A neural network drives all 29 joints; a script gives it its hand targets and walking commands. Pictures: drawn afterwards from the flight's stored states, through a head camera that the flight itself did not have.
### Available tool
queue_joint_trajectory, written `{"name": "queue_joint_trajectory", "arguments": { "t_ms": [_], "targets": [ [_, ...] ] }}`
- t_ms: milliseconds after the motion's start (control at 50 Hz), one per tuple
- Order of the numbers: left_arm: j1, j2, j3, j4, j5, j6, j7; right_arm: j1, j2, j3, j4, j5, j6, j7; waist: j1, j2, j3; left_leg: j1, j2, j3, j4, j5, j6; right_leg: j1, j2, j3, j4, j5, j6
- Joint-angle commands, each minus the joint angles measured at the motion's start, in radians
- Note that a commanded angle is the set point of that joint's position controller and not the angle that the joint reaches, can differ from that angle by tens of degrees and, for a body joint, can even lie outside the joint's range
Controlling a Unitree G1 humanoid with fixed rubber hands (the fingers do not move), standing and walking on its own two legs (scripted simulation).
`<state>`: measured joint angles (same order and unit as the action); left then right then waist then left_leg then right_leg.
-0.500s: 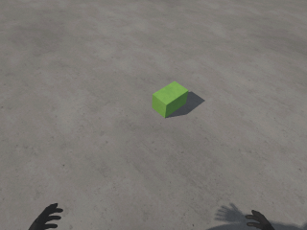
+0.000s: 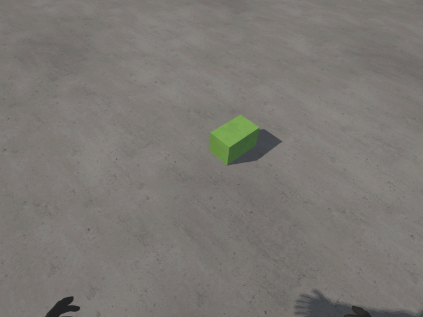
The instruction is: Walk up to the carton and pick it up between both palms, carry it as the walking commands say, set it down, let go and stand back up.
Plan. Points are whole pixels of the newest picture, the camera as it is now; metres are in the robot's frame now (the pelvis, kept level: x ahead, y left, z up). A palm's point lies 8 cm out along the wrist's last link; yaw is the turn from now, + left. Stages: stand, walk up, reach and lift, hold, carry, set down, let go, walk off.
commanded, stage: stand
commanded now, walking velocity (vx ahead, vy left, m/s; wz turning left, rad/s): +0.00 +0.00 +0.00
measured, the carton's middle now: (234, 139) +1.27 -0.13 -0.70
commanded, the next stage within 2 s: walk up in 0.48 s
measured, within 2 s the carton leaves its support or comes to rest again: neither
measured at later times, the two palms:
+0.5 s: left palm out of the picture +0.10 +0.31 -0.10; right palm out of the picture +0.11 -0.31 -0.10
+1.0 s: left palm out of the picture +0.07 +0.20 -0.13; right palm out of the picture +0.03 -0.31 -0.15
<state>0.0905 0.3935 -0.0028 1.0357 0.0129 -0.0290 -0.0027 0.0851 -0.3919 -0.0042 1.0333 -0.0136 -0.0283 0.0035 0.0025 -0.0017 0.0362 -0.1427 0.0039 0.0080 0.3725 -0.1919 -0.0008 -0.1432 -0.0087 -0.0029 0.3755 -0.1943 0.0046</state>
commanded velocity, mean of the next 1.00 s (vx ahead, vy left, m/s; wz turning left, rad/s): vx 0.01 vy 0.00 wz -0.13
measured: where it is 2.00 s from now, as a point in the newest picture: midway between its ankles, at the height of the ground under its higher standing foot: outside the picture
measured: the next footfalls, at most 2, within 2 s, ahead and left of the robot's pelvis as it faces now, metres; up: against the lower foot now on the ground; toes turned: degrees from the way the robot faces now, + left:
left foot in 1.30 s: +0.10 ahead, +0.08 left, +0.00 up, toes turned -9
right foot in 1.60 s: +0.09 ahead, -0.13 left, +0.00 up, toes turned -24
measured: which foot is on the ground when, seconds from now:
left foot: down 0.00-0.88, up 0.90-1.00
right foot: down 0.00-1.00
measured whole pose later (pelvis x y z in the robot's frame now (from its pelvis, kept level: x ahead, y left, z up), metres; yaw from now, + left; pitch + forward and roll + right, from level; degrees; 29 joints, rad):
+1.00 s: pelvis +0.00 -0.05 -0.01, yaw -11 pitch -1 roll +1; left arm 0.24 0.21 0.04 0.94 0.03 0.04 0.01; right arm 0.16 -0.25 -0.04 0.91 -0.02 0.06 -0.01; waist 0.03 0.02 0.12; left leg -0.38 0.05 0.03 0.90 -0.47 -0.04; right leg -0.29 0.00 -0.03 0.55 -0.24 -0.04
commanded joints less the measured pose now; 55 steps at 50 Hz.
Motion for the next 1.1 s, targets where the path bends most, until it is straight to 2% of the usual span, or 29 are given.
{"name": "queue_joint_trajectory", "arguments": {
  "t_ms": [0, 640, 660, 680, 700, 720, 740, 780, 820, 840, 860, 880, 900, 920, 940, 960, 980, 1000, 1020, 1060, 1080],
  "targets": [
    [-0.044, 0.171, 0.03, -0.038, 0.0, -0.009, 0.005, -0.046, -0.171, -0.031, -0.039, 0.0, -0.009, -0.004, 0.0, 0.002, -0.051, 0.004, 0.115, -0.102, -0.075, 0.064, 0.031, -0.001, -0.113, 0.098, -0.073, 0.077, -0.037],
    [-0.04, 0.177, 0.031, -0.017, -0.003, -0.002, 0.008, -0.04, -0.177, -0.031, -0.018, 0.003, -0.003, -0.007, 0.0, 0.002, -0.056, 0.029, 0.122, -0.098, -0.089, 0.12, 0.03, 0.027, -0.12, 0.095, -0.089, 0.129, -0.035],
    [-0.083, 0.059, 0.075, -0.076, 0.016, 0.067, -0.051, 0.281, -0.148, -0.077, 0.033, 0.024, 0.056, -0.05, -0.114, -0.021, -0.065, 0.289, 0.389, -0.403, -0.152, -0.29, 0.103, -0.358, -0.002, -0.041, 0.271, -0.277, -0.024],
    [-0.039, -0.042, 0.054, -0.078, 0.014, 0.065, -0.028, 0.124, -0.155, -0.086, -0.018, 0.004, 0.068, -0.044, -0.05, 0.253, 0.035, 0.119, 0.434, -0.265, -0.127, 0.227, 0.137, -0.393, -0.009, 0.006, 0.409, -0.331, 0.04],
    [0.002, -0.016, 0.069, -0.076, 0.01, 0.068, -0.019, 0.067, -0.09, -0.081, -0.061, 0.01, 0.069, -0.039, -0.006, 0.183, -0.002, 0.025, 0.388, -0.126, -0.064, 0.481, 0.173, -0.301, -0.046, 0.011, 0.562, -0.341, 0.056],
    [0.034, -0.022, 0.07, -0.065, 0.008, 0.07, -0.018, 0.057, -0.049, -0.078, -0.076, 0.011, 0.065, -0.033, 0.017, 0.133, -0.02, -0.009, 0.341, -0.033, -0.035, 0.543, 0.149, -0.244, -0.047, 0.004, 0.536, -0.316, 0.061],
    [0.06, -0.024, 0.069, -0.072, 0.004, 0.07, -0.017, 0.044, -0.044, -0.079, -0.093, 0.006, 0.064, -0.027, 0.018, 0.144, -0.031, 0.002, 0.303, 0.008, -0.015, 0.558, 0.132, -0.228, -0.044, -0.012, 0.483, -0.292, 0.066],
    [0.083, -0.039, 0.063, -0.082, 0.003, 0.08, -0.021, 0.054, -0.061, -0.086, -0.102, -0.007, 0.064, -0.018, 0.015, 0.17, -0.023, -0.052, 0.276, 0.021, -0.019, 0.366, 0.121, -0.156, -0.029, -0.033, 0.39, -0.219, 0.059],
    [0.127, -0.037, 0.067, -0.078, -0.001, 0.077, -0.018, 0.033, -0.062, -0.088, -0.126, -0.007, 0.07, -0.015, 0.038, 0.157, -0.017, -0.078, 0.254, 0.057, 0.045, 0.215, 0.087, -0.074, -0.005, -0.083, 0.224, -0.083, 0.044],
    [0.166, -0.021, 0.075, -0.08, 0.0, 0.069, -0.015, 0.034, -0.05, -0.086, -0.135, -0.008, 0.07, -0.015, 0.058, 0.133, -0.021, -0.116, 0.23, 0.074, 0.109, 0.106, 0.058, -0.004, -0.001, -0.087, 0.126, -0.02, 0.031],
    [0.206, 0.027, 0.092, -0.091, 0.008, 0.058, -0.011, 0.056, -0.01, -0.077, -0.149, -0.01, 0.069, -0.014, 0.069, 0.002, -0.022, -0.179, 0.161, 0.131, 0.256, -0.044, 0.025, 0.048, -0.082, 0.029, 0.017, -0.061, 0.004],
    [0.245, 0.133, 0.112, -0.114, 0.016, 0.049, -0.003, 0.053, 0.055, -0.059, -0.194, -0.016, 0.071, -0.017, 0.083, -0.277, -0.008, -0.393, 0.013, 0.132, 0.504, -0.465, -0.025, 0.072, -0.329, 0.413, -0.102, 0.007, -0.088],
    [0.258, 0.162, 0.115, -0.126, 0.025, 0.053, 0.006, 0.019, 0.055, -0.052, -0.222, -0.016, 0.081, -0.025, 0.097, -0.249, -0.029, -0.379, 0.03, 0.01, 0.616, -0.482, -0.027, -0.04, -0.435, 0.569, -0.142, 0.015, -0.202],
    [0.221, 0.118, 0.108, -0.145, 0.024, 0.057, 0.013, -0.016, 0.039, -0.055, -0.231, -0.01, 0.081, -0.026, 0.078, -0.161, -0.011, -0.363, 0.057, -0.04, 0.638, -0.408, -0.031, -0.071, -0.382, 0.531, -0.146, -0.04, -0.212],
    [0.148, 0.067, 0.099, -0.159, 0.024, 0.056, 0.023, 0.006, 0.044, -0.054, -0.21, -0.006, 0.074, -0.024, 0.039, -0.138, -0.012, -0.335, 0.085, -0.045, 0.6, -0.328, -0.034, -0.08, -0.334, 0.384, -0.16, -0.075, -0.195],
    [0.143, 0.049, 0.104, -0.16, 0.025, 0.053, 0.028, 0.021, 0.035, -0.058, -0.19, -0.007, 0.073, -0.017, 0.038, -0.123, -0.03, -0.337, 0.091, -0.033, 0.588, -0.24, -0.041, -0.045, -0.289, 0.365, -0.17, -0.189, -0.176],
    [0.166, 0.036, 0.1, -0.158, 0.021, 0.051, 0.03, 0.041, 0.034, -0.061, -0.191, -0.015, 0.075, -0.008, 0.04, -0.117, -0.028, -0.353, 0.082, -0.024, 0.587, -0.197, -0.044, -0.017, -0.271, 0.366, -0.184, -0.2, -0.165],
    [0.154, 0.018, 0.095, -0.168, 0.018, 0.048, 0.029, 0.059, 0.039, -0.06, -0.189, -0.014, 0.072, -0.003, 0.031, -0.127, -0.033, -0.34, 0.081, -0.014, 0.551, -0.174, -0.046, -0.005, -0.25, 0.305, -0.187, -0.136, -0.158],
    [0.16, 0.006, 0.094, -0.169, 0.017, 0.044, 0.028, 0.067, 0.048, -0.057, -0.189, -0.014, 0.07, -0.001, 0.03, -0.13, -0.038, -0.323, 0.077, -0.003, 0.523, -0.17, -0.048, 0.001, -0.241, 0.273, -0.176, -0.062, -0.156],
    [0.193, 0.0, 0.097, -0.166, 0.015, 0.038, 0.024, 0.058, 0.061, -0.054, -0.205, -0.016, 0.069, -0.002, 0.038, -0.123, -0.038, -0.308, 0.073, 0.011, 0.461, -0.172, -0.05, 0.012, -0.236, 0.258, -0.164, -0.008, -0.158],
    [0.203, 0.004, 0.101, -0.167, 0.014, 0.038, 0.022, 0.046, 0.066, -0.052, -0.217, -0.017, 0.07, -0.001, 0.046, -0.128, -0.035, -0.301, 0.071, 0.017, 0.431, -0.17, -0.05, 0.009, -0.234, 0.262, -0.168, -0.044, -0.158]
  ]
}}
